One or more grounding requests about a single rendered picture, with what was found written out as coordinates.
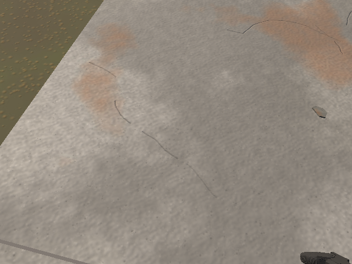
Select robot right hand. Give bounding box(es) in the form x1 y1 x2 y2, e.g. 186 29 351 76
300 252 350 264

